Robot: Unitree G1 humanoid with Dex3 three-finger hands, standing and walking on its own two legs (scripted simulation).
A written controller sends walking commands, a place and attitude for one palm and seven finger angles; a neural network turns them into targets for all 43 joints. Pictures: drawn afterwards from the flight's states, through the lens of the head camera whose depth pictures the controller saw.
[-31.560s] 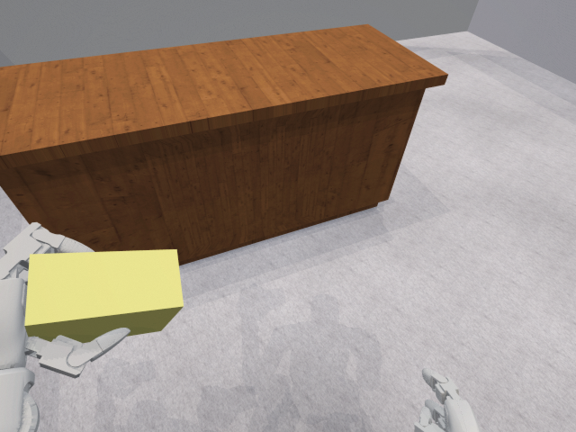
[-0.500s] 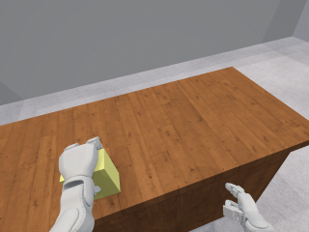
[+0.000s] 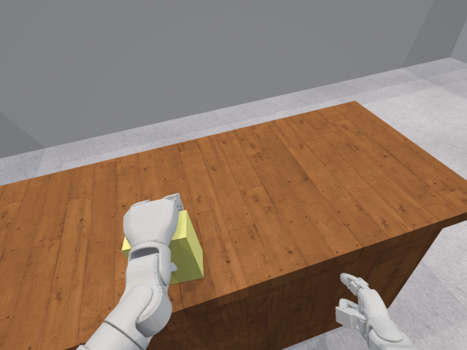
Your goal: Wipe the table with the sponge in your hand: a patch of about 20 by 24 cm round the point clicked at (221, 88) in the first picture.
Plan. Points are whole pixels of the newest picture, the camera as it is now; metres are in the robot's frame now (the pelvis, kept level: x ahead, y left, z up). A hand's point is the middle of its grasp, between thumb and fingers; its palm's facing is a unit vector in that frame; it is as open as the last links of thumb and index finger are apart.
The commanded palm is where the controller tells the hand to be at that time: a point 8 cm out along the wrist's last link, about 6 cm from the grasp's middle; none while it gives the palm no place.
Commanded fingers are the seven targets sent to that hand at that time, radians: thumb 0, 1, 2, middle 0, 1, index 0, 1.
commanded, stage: slide across to the third lane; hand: left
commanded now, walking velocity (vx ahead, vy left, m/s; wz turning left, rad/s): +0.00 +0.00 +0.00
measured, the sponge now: (170, 257) +0.28 +0.17 +0.01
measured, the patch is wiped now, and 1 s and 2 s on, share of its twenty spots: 0.65 0.80 1.00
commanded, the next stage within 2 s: wipe forward along the third lane in 0.14 s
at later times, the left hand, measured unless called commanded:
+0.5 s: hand (183, 227) +0.31 +0.14 +0.06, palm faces +0.03 -0.09 -1.00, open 10.6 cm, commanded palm +0.28 +0.15 +0.10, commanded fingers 0.00 0.10 1.30 -1.20 -1.60 -1.20 -1.60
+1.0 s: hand (178, 210) +0.35 +0.17 +0.06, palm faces +0.00 -0.07 -1.00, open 10.6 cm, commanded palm +0.33 +0.17 +0.10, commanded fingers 0.00 0.10 1.30 -1.20 -1.60 -1.20 -1.60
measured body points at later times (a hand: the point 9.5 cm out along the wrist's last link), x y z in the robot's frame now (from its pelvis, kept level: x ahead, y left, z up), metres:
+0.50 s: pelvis +0.00 -0.02 +0.00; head -0.03 -0.06 +0.45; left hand +0.31 +0.14 +0.12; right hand +0.25 -0.22 -0.08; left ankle +0.00 +0.12 -0.74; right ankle +0.01 -0.08 -0.74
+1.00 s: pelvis +0.00 -0.01 +0.00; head -0.03 -0.05 +0.45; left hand +0.35 +0.17 +0.12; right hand +0.20 -0.25 -0.10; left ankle +0.00 +0.12 -0.74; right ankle +0.01 -0.08 -0.74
